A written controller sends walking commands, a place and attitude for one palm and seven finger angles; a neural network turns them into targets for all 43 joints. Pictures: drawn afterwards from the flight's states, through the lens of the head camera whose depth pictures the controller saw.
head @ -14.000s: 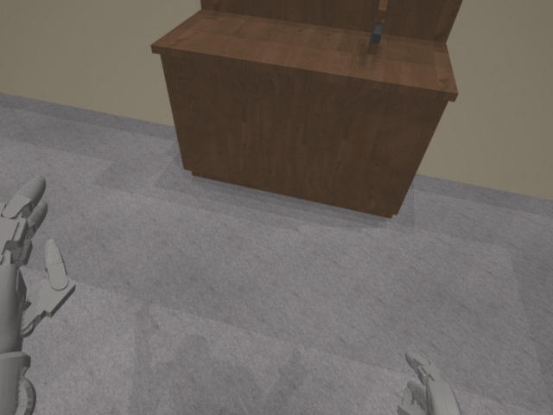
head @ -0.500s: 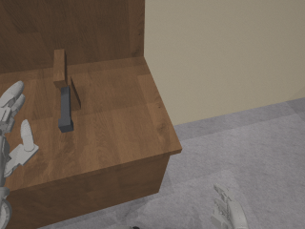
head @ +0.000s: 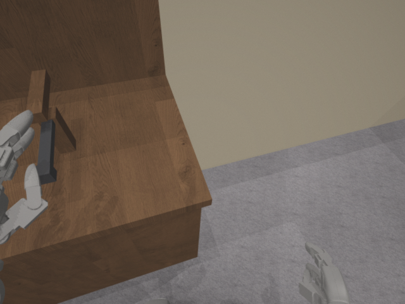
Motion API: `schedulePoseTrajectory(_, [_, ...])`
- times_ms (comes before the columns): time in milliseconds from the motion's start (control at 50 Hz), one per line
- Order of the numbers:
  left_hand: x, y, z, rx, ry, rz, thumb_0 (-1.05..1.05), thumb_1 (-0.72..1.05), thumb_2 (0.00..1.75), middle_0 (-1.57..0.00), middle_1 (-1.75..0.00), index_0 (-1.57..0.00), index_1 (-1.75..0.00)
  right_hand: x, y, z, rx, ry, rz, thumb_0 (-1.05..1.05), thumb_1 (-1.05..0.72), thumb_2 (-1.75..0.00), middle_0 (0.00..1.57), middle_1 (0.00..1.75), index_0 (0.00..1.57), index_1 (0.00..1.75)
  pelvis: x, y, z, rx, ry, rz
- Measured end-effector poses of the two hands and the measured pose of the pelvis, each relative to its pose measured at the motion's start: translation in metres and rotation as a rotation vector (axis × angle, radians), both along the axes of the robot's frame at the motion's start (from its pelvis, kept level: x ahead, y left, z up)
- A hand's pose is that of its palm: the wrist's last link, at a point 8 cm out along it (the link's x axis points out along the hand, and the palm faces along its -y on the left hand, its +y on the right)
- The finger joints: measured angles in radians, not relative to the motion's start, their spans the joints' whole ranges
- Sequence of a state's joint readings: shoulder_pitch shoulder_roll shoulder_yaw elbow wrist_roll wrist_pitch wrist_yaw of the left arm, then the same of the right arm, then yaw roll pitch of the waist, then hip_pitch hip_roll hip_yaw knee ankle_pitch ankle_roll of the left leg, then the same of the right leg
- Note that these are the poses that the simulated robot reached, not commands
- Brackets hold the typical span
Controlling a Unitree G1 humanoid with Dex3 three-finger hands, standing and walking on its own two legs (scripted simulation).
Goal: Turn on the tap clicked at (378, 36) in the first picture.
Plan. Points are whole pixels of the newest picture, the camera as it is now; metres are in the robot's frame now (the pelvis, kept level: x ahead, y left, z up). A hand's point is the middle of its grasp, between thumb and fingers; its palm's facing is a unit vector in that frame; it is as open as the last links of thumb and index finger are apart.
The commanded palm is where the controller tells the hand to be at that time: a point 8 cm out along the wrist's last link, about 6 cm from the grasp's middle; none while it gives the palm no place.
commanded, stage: shuffle to correct the standing spot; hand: left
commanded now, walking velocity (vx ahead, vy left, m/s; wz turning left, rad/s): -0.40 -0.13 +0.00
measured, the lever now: (45, 173) +0.31 +0.32 +0.07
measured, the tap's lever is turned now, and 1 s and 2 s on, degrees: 0 0 0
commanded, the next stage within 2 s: come to a stop and stand still in 0.86 s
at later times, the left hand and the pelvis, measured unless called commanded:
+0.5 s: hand (7, 251) +0.15 +0.24 +0.18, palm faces +0.30 -0.82 -0.48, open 7.4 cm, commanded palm +0.10 +0.28 +0.18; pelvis -0.06 +0.00 -0.01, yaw -1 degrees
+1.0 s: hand (36, 266) +0.14 +0.20 +0.17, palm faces +0.31 -0.83 -0.46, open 7.4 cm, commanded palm +0.09 +0.25 +0.18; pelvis -0.07 -0.03 +0.00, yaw -1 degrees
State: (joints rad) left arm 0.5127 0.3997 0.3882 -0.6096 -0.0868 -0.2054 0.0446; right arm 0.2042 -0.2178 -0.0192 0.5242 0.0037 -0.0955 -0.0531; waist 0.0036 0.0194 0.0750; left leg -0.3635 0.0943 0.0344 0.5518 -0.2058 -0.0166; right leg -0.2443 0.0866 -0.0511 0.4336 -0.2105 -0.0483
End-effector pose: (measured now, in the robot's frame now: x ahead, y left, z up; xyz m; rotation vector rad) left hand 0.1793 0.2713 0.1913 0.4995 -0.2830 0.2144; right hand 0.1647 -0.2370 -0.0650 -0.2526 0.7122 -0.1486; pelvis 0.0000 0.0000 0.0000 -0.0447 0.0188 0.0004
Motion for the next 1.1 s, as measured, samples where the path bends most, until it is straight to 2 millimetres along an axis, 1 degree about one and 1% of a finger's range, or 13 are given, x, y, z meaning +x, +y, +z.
schedulePoseTrajectory(80, [-0.009,0.000,0.001,0.021,0.002,0.003,0.02,0.89,0.90,-0.21,-0.30,-0.22,-0.30,0.003,0.003,-0.003,0.013,-0.002,0.007,0.02,-0.90,-0.90,0.20,0.30,0.20,0.30,-0.006,-0.002,-0.001,-0.002,0.004,0.004])
schedulePoseTrajectory(180, [-0.025,0.006,-0.006,-0.002,0.022,0.025,0.02,0.89,0.90,-0.21,-0.30,-0.22,-0.30,-0.002,0.015,-0.006,0.025,-0.005,0.021,0.02,-0.90,-0.90,0.20,0.30,0.20,0.30,-0.017,0.001,-0.003,0.000,0.002,0.009])
schedulePoseTrajectory(260, [-0.038,0.012,-0.009,-0.021,0.008,0.032,0.02,0.89,0.90,-0.21,-0.30,-0.22,-0.30,-0.013,0.027,-0.008,0.025,0.002,0.039,0.02,-0.90,-0.90,0.20,0.30,0.20,0.30,-0.026,0.007,-0.004,0.001,-0.001,0.012])
schedulePoseTrajectory(340, [-0.048,0.018,-0.003,0.000,-0.035,0.024,0.02,0.89,0.90,-0.21,-0.30,-0.22,-0.30,-0.027,0.040,-0.008,0.028,0.012,0.064,0.02,-0.90,-0.90,0.20,0.30,0.20,0.30,-0.036,0.011,-0.004,0.004,0.001,0.008])
schedulePoseTrajectory(460, [-0.057,0.015,0.006,0.053,-0.049,0.027,0.02,0.89,0.90,-0.21,-0.30,-0.21,-0.30,-0.049,0.050,-0.013,0.075,0.020,0.102,0.02,-0.90,-0.90,0.21,0.30,0.21,0.30,-0.054,0.006,-0.004,-0.007,0.002,-0.008])
schedulePoseTrajectory(580, [-0.065,0.001,-0.003,0.014,-0.009,-0.018,0.02,0.89,0.90,-0.21,-0.30,-0.21,-0.30,-0.073,0.031,-0.020,0.076,0.035,0.045,0.02,-0.90,-0.90,0.21,0.30,0.21,0.30,-0.063,0.006,-0.009,-0.007,-0.025,-0.014])
schedulePoseTrajectory(640, [-0.065,0.005,-0.015,-0.024,-0.008,-0.026,0.02,0.89,0.90,-0.21,-0.30,-0.22,-0.30,-0.084,0.017,-0.019,0.032,0.037,-0.003,0.02,-0.90,-0.90,0.21,0.30,0.21,0.30,-0.063,0.009,-0.014,-0.003,-0.015,-0.012])
schedulePoseTrajectory(700, [-0.063,0.012,-0.025,-0.042,0.006,0.002,0.02,0.88,0.90,-0.21,-0.30,-0.22,-0.30,-0.095,0.007,-0.014,0.000,0.047,-0.035,0.02,-0.90,-0.90,0.21,0.30,0.21,0.30,-0.069,0.007,-0.013,0.032,-0.036,-0.030])
schedulePoseTrajectory(740, [-0.061,0.013,-0.026,-0.047,0.025,0.021,0.02,0.89,0.90,-0.21,-0.30,-0.22,-0.30,-0.100,0.004,-0.010,-0.004,0.050,-0.038,0.02,-0.90,-0.90,0.21,0.30,0.20,0.30,-0.073,0.004,-0.009,0.032,-0.040,-0.035])
schedulePoseTrajectory(780, [-0.062,0.009,-0.019,-0.044,0.026,0.028,0.02,0.89,0.90,-0.21,-0.30,-0.22,-0.30,-0.104,0.001,-0.006,0.009,0.050,-0.032,0.02,-0.90,-0.90,0.20,0.30,0.20,0.30,-0.075,0.001,-0.004,0.022,-0.041,-0.035])
schedulePoseTrajectory(860, [-0.069,-0.008,0.000,0.011,-0.016,0.003,0.02,0.89,0.90,-0.21,-0.30,-0.21,-0.30,-0.104,-0.003,-0.006,0.052,0.029,-0.007,0.02,-0.90,-0.90,0.20,0.30,0.20,0.30,-0.077,-0.008,-0.003,0.008,-0.039,-0.041])
schedulePoseTrajectory(940, [-0.072,-0.022,0.007,0.042,-0.026,0.002,0.02,0.89,0.90,-0.21,-0.30,-0.21,-0.30,-0.102,-0.010,-0.013,0.091,0.030,-0.001,0.02,-0.90,-0.90,0.20,0.30,0.20,0.30,-0.077,-0.020,-0.003,-0.007,-0.047,-0.020])
schedulePoseTrajectory(1100, [-0.069,-0.034,-0.019,-0.058,0.071,0.117,0.02,0.89,0.90,-0.21,-0.30,-0.21,-0.30,-0.089,-0.034,-0.024,0.095,0.047,-0.016,0.02,-0.90,-0.90,0.21,0.30,0.21,0.30,-0.065,-0.042,-0.004,0.011,-0.029,-0.016])
